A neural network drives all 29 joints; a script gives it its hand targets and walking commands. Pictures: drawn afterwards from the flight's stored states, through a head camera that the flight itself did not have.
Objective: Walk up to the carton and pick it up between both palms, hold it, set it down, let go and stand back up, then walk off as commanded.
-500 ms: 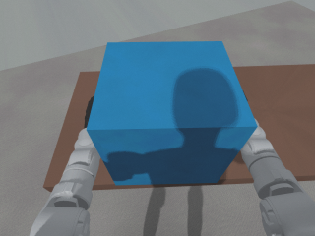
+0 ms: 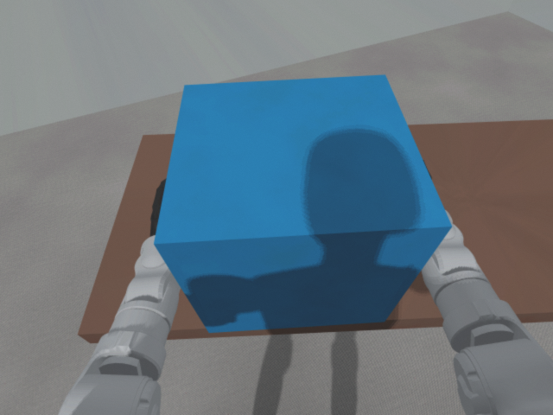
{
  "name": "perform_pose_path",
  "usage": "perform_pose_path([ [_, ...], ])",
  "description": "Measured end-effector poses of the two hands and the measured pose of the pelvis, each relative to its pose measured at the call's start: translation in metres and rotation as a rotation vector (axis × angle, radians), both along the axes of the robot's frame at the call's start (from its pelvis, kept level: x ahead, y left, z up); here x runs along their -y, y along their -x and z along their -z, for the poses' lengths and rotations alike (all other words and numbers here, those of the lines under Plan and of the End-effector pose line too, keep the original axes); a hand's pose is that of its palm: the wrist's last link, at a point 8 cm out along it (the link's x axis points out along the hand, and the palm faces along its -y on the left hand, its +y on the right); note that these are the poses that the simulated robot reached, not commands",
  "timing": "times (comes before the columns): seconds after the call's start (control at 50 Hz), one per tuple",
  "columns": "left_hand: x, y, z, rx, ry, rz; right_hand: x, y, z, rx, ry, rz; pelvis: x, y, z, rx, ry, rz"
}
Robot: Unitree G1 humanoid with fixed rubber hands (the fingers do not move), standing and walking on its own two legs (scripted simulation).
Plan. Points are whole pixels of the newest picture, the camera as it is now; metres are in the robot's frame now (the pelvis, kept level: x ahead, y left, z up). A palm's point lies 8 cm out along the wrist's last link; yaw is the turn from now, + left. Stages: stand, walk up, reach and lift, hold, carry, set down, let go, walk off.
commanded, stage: reach and lift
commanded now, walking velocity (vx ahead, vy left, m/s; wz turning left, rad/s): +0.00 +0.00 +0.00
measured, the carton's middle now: (291, 211) +0.42 -0.01 +0.07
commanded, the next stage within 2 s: none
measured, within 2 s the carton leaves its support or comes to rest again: neither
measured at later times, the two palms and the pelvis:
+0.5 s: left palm (154, 201) +0.38 +0.17 +0.14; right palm (451, 193) +0.38 -0.21 +0.15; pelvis -0.01 +0.00 +0.00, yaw +0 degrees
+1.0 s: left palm (114, 184) +0.37 +0.20 +0.19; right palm (434, 162) +0.39 -0.17 +0.19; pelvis +0.00 +0.00 +0.01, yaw +0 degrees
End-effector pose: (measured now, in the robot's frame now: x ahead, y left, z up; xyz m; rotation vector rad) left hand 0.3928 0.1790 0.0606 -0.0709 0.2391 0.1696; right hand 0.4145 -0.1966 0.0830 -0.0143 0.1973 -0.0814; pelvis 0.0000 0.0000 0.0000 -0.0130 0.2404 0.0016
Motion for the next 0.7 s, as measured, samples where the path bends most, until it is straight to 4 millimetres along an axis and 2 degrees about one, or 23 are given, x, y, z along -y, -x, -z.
perform_pose_path([
  [0.14, -0.002, 0.011, -0.016, 0.064, 0.004, -0.004, -0.003, 0.010, -0.022, 0.062, 0.006, -0.008, -0.001, 0.001, -0.001, 0.038, 0.002, -0.001],
  [0.28, -0.002, 0.020, -0.047, 0.148, 0.010, 0.003, -0.002, 0.024, -0.053, 0.146, 0.023, -0.002, -0.002, 0.008, -0.002, 0.100, 0.002, -0.001],
  [0.36, 0.001, 0.019, -0.067, 0.192, -0.022, 0.029, 0.002, 0.032, -0.068, 0.191, 0.021, 0.016, -0.002, 0.012, -0.003, 0.129, 0.002, -0.002],
  [0.44, 0.005, 0.013, -0.079, 0.184, -0.038, 0.071, 0.007, 0.038, -0.070, 0.183, 0.011, 0.044, 0.000, 0.014, -0.003, 0.146, 0.000, -0.002],
  [0.56, 0.006, 0.008, -0.069, 0.098, -0.057, 0.081, 0.008, 0.034, -0.059, 0.100, 0.007, 0.051, 0.001, 0.010, -0.004, 0.140, -0.001, -0.002],
  [0.64, 0.002, 0.006, -0.056, 0.039, -0.055, 0.067, 0.003, 0.026, -0.049, 0.040, 0.014, 0.039, 0.001, 0.005, -0.005, 0.129, -0.001, -0.002],
  [0.7, -0.004, 0.006, -0.050, 0.022, -0.057, 0.053, -0.003, 0.020, -0.050, 0.024, 0.036, 0.025, 0.000, 0.000, -0.005, 0.122, 0.000, -0.002],
])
